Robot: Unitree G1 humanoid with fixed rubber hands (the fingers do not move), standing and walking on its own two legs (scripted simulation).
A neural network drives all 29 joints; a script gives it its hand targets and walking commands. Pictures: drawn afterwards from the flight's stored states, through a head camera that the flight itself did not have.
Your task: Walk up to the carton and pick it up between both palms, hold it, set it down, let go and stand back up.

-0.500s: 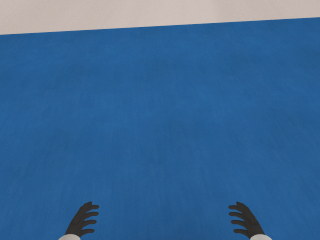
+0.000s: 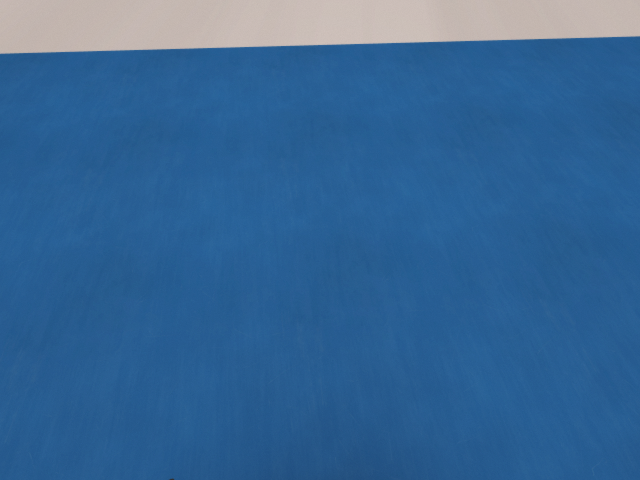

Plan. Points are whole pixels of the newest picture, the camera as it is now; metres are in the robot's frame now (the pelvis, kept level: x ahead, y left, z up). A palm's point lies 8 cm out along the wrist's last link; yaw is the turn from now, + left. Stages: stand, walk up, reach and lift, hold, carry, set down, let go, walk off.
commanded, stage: stand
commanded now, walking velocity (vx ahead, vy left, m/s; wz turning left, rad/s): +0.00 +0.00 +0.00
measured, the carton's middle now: out of the picture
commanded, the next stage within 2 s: none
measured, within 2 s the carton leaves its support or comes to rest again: neither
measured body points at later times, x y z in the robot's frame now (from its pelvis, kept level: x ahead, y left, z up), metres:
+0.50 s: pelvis +0.01 +0.01 +0.01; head +0.01 +0.01 +0.46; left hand +0.02 +0.21 -0.15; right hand +0.01 -0.21 -0.15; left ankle -0.01 +0.12 -0.72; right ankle -0.01 -0.12 -0.72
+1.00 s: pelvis +0.01 +0.01 +0.02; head +0.02 +0.01 +0.47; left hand -0.01 +0.20 -0.15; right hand -0.01 -0.18 -0.15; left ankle -0.01 +0.12 -0.72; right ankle -0.01 -0.12 -0.72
